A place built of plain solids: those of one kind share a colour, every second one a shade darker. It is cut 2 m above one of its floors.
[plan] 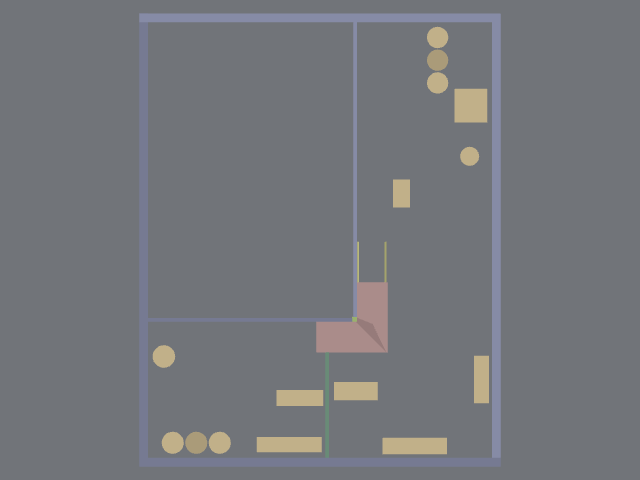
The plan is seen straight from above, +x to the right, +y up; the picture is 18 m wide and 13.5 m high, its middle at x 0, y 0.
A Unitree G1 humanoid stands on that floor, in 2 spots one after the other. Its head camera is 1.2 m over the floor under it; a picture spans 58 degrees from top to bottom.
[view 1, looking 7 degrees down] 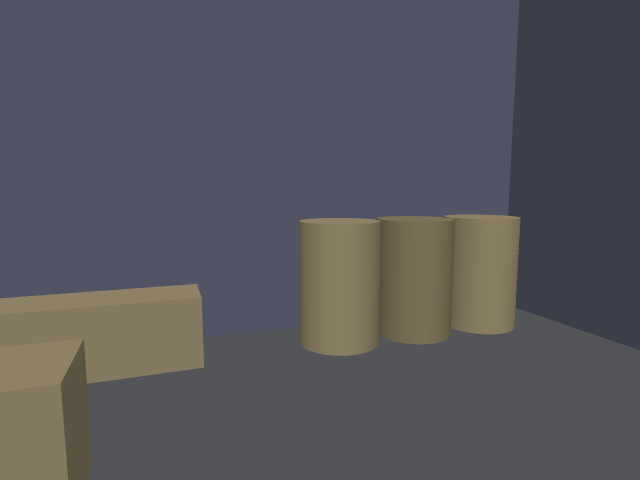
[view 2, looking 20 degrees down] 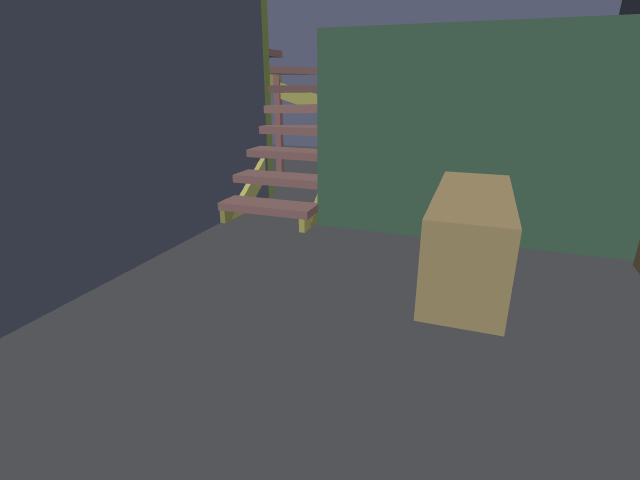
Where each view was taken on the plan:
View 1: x -1.56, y -2.67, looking -110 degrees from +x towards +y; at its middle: piece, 3.03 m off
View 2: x -3.30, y -4.44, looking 20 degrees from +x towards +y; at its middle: ground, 3.51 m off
